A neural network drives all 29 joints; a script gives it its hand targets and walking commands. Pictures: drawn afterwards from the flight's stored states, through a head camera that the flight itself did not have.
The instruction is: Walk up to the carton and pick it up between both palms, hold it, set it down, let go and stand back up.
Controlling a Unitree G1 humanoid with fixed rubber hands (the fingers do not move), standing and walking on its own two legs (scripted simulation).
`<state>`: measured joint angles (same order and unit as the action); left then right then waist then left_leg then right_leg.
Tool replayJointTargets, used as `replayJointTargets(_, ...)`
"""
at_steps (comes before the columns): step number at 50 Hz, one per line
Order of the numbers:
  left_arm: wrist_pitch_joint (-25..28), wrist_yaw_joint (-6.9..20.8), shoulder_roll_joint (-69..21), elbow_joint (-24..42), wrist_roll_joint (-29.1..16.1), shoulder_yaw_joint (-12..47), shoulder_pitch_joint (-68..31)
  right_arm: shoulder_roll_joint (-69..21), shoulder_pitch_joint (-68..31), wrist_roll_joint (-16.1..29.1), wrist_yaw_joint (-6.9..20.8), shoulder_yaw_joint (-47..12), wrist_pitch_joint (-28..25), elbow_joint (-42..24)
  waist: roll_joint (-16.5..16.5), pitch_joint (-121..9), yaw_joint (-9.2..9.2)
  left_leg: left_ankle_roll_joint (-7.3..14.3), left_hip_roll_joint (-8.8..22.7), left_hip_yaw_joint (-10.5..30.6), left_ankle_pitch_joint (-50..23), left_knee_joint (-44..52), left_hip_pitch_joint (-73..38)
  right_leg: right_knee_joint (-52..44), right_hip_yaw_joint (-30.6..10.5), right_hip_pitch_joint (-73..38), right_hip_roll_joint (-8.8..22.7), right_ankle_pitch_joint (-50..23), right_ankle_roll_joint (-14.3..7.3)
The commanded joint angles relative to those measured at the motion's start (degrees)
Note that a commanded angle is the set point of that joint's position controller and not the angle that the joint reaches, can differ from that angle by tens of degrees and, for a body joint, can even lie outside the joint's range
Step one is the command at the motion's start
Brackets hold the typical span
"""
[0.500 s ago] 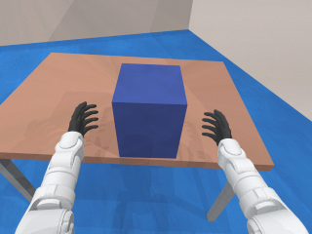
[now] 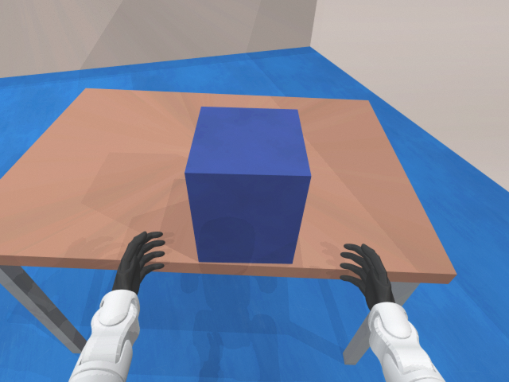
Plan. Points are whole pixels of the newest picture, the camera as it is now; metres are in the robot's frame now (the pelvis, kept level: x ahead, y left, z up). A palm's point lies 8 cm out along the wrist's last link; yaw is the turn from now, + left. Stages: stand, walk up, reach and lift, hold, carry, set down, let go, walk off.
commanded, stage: set down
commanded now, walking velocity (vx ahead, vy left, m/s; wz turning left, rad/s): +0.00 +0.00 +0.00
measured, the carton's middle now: (247, 186) +0.50 +0.06 +0.03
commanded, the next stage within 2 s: let go in 1.40 s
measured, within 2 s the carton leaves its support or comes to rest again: neither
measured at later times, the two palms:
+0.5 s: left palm (132, 323) +0.22 +0.22 -0.02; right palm (397, 351) +0.22 -0.19 -0.03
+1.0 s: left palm (130, 351) +0.19 +0.22 -0.05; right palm out of the picture +0.17 -0.22 -0.06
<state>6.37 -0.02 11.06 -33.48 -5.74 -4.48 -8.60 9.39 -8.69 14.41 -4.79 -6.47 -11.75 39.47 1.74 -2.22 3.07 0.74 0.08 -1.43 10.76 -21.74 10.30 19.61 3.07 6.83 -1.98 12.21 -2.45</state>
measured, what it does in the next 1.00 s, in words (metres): stands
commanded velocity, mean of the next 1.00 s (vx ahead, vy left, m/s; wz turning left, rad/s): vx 0.00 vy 0.00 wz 0.00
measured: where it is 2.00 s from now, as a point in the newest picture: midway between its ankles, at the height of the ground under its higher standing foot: outside the picture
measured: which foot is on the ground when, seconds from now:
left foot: down 0.00-1.00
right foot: down 0.00-1.00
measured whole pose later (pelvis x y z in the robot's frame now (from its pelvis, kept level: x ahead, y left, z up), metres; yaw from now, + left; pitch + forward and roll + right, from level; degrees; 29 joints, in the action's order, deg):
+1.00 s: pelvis -0.01 -0.01 +0.00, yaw -2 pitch -4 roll +0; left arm -5.9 -0.7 13.6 -26.8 -2.2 0.4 6.4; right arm 9.8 9.8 2.9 -0.2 -1.5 -4.3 32.4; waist 1.7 3.0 1.5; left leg 0.3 0.3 -2.7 9.8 -19.7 5.9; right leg 20.2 1.3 4.3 -2.3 12.1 -2.9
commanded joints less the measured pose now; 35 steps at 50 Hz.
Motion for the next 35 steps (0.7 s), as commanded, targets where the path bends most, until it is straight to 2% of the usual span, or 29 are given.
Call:
replayJointTargets(1, 1.19, -1.00, 8.02, 18.34, -2.05, 0.96, -17.80, 5.48, -16.36, -0.58, 0.36, 3.15, -2.33, -16.51, -3.24, -14.61, -0.76, -1.44, 0.61, 2.14, -18.19, -0.28, -7.76, -2.99, -4.43, -0.54, 2.02, -9.81, 0.45)
replayJointTargets(6, -5.65, -0.22, -2.79, 3.65, 5.71, 1.58, 15.93, 1.92, 14.70, -2.34, 1.14, -1.93, 1.76, 0.85, -4.65, 4.47, -1.25, -2.80, 1.04, 3.03, -19.47, 1.01, -13.75, -6.11, -4.79, -0.40, 1.81, -10.95, -1.19)
replayJointTargets(7, -2.52, -1.64, 12.75, 31.58, -3.75, 0.89, -26.41, 9.32, -25.10, -1.66, 0.17, 6.93, -0.24, -30.49, -6.16, -17.11, -0.94, -2.17, 0.53, 1.53, -19.04, -0.57, -9.84, -4.14, -3.88, 2.96, 1.69, -6.66, 0.83)
replayJointTargets(8, -7.03, -0.28, -5.56, 2.83, 7.02, 1.75, 22.98, 0.68, 21.35, -2.64, 1.43, -2.84, 2.99, 2.97, -5.21, 8.21, -0.37, -2.86, 1.45, 3.48, -18.19, 1.88, -14.64, -6.25, -4.49, -0.56, 1.36, -9.23, -1.29)
replayJointTargets(9, -3.47, -1.85, 15.48, 35.55, -5.68, 1.52, -35.91, 10.83, -32.94, -3.11, 0.42, 9.27, 0.90, -33.83, -5.65, -19.09, -1.55, -1.88, 0.81, 0.82, -15.19, -0.41, -7.08, -4.46, -3.01, 4.37, 1.66, -2.77, 0.61)
replayJointTargets(10, -8.23, -0.48, -6.52, -0.38, 5.89, 2.69, 22.18, 0.62, 23.44, -3.30, 1.86, -1.69, 4.95, 4.17, -3.04, 12.05, -1.55, -2.62, 1.51, 3.02, -12.36, 2.79, -12.03, -6.56, -4.59, 1.07, 1.92, -5.00, -1.83)
replayJointTargets(11, -4.45, -2.13, 16.13, 32.65, -5.90, 1.06, -37.16, 10.97, -33.17, -4.54, 0.67, 10.06, 2.79, -34.88, -4.10, -17.01, -1.58, -1.14, 0.78, 0.16, -9.87, 0.36, -4.96, -4.75, -3.58, 6.02, 2.05, 1.82, 0.53)
replayJointTargets(12, -9.50, -0.45, -7.80, -3.74, 7.38, 2.38, 25.18, -1.79, 26.89, -4.05, 2.08, -2.55, 7.11, 7.23, -3.12, 15.50, -1.10, -2.17, 1.29, 2.60, -9.34, 3.28, -10.96, -6.86, -5.39, 1.60, 2.88, -3.59, -1.80)
replayJointTargets(13, -5.07, -2.06, 15.60, 32.09, -5.23, 0.66, -36.19, 10.54, -31.82, -5.78, 1.05, 11.17, 3.93, -34.75, -3.87, -17.64, -1.32, -0.83, 1.35, 0.28, -9.07, 1.57, -5.57, -4.82, -3.61, 5.06, 1.97, 1.81, 0.63)
replayJointTargets(14, -10.28, -0.48, -7.29, -3.33, 7.07, 2.92, 23.23, -0.59, 25.59, -4.33, 2.61, -2.33, 8.16, 7.01, -2.48, 13.65, -0.39, -2.20, 1.80, 2.53, -9.19, 3.66, -10.65, -6.52, -5.36, 0.49, 2.67, -3.14, -1.95)
replayJointTargets(15, -5.59, -1.88, 13.75, 32.15, -4.43, 0.13, -25.83, 9.65, -22.55, -5.11, 1.40, 8.85, 3.94, -35.07, -2.16, -17.99, -0.62, -1.00, 0.93, 0.33, -14.24, 1.15, -8.36, -4.47, -3.58, 2.17, 2.30, -3.35, 0.78)
replayJointTargets(16, -9.94, -0.32, -6.54, -1.71, 7.24, 1.64, 24.83, -0.21, 25.45, -4.58, 2.40, -2.69, 6.99, 3.99, -1.30, 8.98, -0.14, -2.70, 1.24, 2.46, -16.38, 2.74, -13.87, -5.85, -5.22, -1.56, 2.48, -9.56, -1.33)
replayJointTargets(17, -5.04, -1.58, 12.65, 33.35, -3.39, -0.42, -19.76, 8.61, -17.03, -4.32, 1.27, 7.70, 2.47, -34.27, -2.43, -20.81, -0.41, -1.50, 0.72, 0.52, -20.35, 0.22, -12.04, -3.97, -3.82, -0.45, 1.93, -11.39, 1.31)
replayJointTargets(18, -9.61, 0.30, -6.07, -1.81, 8.23, 0.36, 27.23, 0.36, 27.66, -5.13, 2.19, -2.05, 5.52, 5.58, -2.25, 7.60, -0.93, -3.11, 0.74, 2.40, -19.14, 2.22, -15.50, -5.35, -5.31, -2.87, 2.43, -15.07, -1.20)
replayJointTargets(19, -4.45, -0.97, 10.22, 32.19, -1.14, -1.71, -8.86, 8.04, -9.43, -4.48, 1.11, 6.89, 0.41, -32.76, -1.76, -19.37, -0.04, -2.00, 0.54, 0.82, -25.11, 0.23, -15.21, -3.78, -3.25, -2.06, 1.73, -15.84, 1.65)
replayJointTargets(20, -9.27, 0.91, -5.47, -2.28, 8.93, -0.60, 27.75, 2.06, 25.75, -5.46, 2.03, -2.09, 3.41, 4.82, -1.95, 6.13, -0.05, -3.23, 0.44, 2.01, -22.73, 1.81, -16.62, -5.88, -5.06, -3.13, 2.10, -17.80, -1.07)
replayJointTargets(21, -4.72, -0.72, 11.77, 32.37, -1.69, -1.70, -12.44, 9.69, -13.68, -3.94, 1.14, 7.09, -0.68, -33.77, -1.98, -20.73, 0.39, -1.94, 0.13, 0.25, -25.06, 0.12, -14.13, -3.47, -3.11, -1.62, 1.77, -15.79, 1.63)
replayJointTargets(22, -10.31, 1.38, -6.36, -6.35, 9.91, 0.04, 28.89, 2.12, 26.92, -6.02, 2.18, -1.85, 3.54, 7.70, -1.60, 11.48, -0.95, -2.91, 0.24, 1.29, -18.52, 2.44, -15.42, -6.77, -4.89, -1.15, 2.08, -14.48, -1.39)
replayJointTargets(23, -4.76, -0.90, 14.81, 34.35, -3.60, -1.47, -21.67, 11.57, -21.28, -4.77, 1.09, 8.75, -0.78, -39.46, -0.88, -21.54, 0.56, -1.03, 0.10, -0.56, -18.49, -0.02, -10.91, -3.22, -3.39, 0.67, 1.94, -9.81, 1.78)
replayJointTargets(24, -8.68, 0.42, -3.58, -0.80, 7.06, 0.89, 23.87, 1.89, 23.35, -5.89, 2.45, -0.79, 3.07, 0.96, -0.51, 9.64, -0.38, -1.82, 0.58, 1.06, -12.89, 2.19, -12.76, -6.15, -4.91, 0.78, 2.19, -7.84, -1.29)
replayJointTargets(25, -4.13, -1.85, 16.16, 32.51, -4.52, 0.01, -26.06, 9.82, -22.22, -6.36, 1.45, 10.41, 0.51, -37.42, 0.18, -16.07, -0.62, 0.12, 0.53, -0.70, -10.47, 0.76, -7.09, -4.40, -3.63, 4.48, 2.40, -0.84, 1.01)
replayJointTargets(26, -10.33, 0.51, -6.95, -6.54, 8.69, 3.72, 30.64, -0.46, 32.53, -6.96, 2.95, -3.47, 5.61, 8.46, -0.33, 17.65, -1.13, -1.40, 0.90, 1.26, -7.82, 3.18, -12.15, -6.98, -6.02, 1.43, 2.95, -3.32, -2.21)
replayJointTargets(27, -4.26, -1.55, 16.59, 35.06, -4.35, 0.53, -25.04, 10.02, -19.81, -7.00, 2.14, 10.23, 1.45, -39.09, -0.94, -15.56, -0.21, -0.12, 0.87, -1.15, -8.65, 1.29, -7.43, -4.29, -3.70, 4.89, 2.49, 2.04, 1.32)
replayJointTargets(28, -9.16, -0.12, -3.30, -0.94, 5.84, 4.67, 20.76, 0.36, 24.19, -7.01, 3.38, -0.98, 6.00, 1.84, -0.33, 14.45, -1.28, -1.52, 1.13, 0.92, -4.74, 3.29, -9.26, -6.59, -5.53, 3.86, 3.49, 1.03, -1.62)
replayJointTargets(29, -4.18, -1.62, 14.63, 30.97, -3.69, 1.77, -16.50, 6.09, -10.60, -7.24, 2.55, 9.07, 2.56, -35.23, 0.31, -11.12, -0.87, 0.23, 0.94, -0.62, -6.15, 1.91, -8.09, -5.21, -4.15, 4.90, 3.42, 3.41, 1.19)
replayJointTargets(30, -9.44, 0.24, -1.73, -3.20, 6.49, 4.50, 19.37, 0.27, 24.46, -8.45, 3.43, 0.01, 7.09, 3.60, -0.19, 15.07, -1.80, -0.86, 0.77, 0.80, -3.12, 3.70, -10.07, -7.11, -6.45, 4.64, 4.30, 2.39, -1.36)
replayJointTargets(31, -4.64, -1.13, 11.61, 29.67, -2.07, 1.55, -2.36, 4.28, 1.25, -7.01, 2.92, 6.88, 2.71, -32.09, 0.30, -9.81, 0.43, -0.05, 1.24, -0.28, -10.69, 2.02, -12.64, -5.55, -4.18, 1.79, 3.54, -1.25, 1.36)
replayJointTargets(32, -11.17, 1.03, -1.97, -5.39, 7.77, 4.18, 22.75, 2.29, 24.39, -9.10, 3.53, -0.80, 7.08, 5.09, -2.07, 13.82, -2.18, -1.67, 0.36, 0.65, -8.49, 3.56, -13.93, -7.61, -5.89, 3.86, 4.23, -2.73, -1.24)
replayJointTargets(35, -6.98, -0.99, 10.41, 28.01, -0.01, 1.74, 2.28, 6.62, 5.74, -7.16, 2.43, 6.30, 2.89, -26.39, -1.72, -8.40, -0.66, -1.36, 1.12, 0.23, -14.79, 1.86, -15.72, -5.28, -3.57, 1.83, 3.13, -5.21, 0.85)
